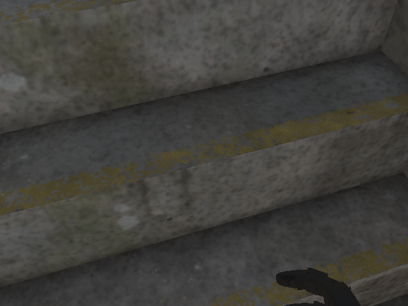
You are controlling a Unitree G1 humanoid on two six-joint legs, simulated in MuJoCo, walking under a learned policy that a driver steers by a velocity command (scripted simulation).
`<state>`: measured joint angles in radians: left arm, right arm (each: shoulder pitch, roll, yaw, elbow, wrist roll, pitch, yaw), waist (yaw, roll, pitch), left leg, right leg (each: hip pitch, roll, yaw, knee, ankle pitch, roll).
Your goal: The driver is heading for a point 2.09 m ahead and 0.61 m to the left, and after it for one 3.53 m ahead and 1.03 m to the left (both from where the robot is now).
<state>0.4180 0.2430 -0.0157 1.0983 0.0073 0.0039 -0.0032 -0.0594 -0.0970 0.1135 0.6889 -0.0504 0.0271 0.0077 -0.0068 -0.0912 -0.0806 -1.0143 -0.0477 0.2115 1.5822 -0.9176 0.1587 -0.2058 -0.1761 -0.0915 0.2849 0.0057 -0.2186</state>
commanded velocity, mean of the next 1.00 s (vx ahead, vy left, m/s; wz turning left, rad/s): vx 0.50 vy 0.00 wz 0.00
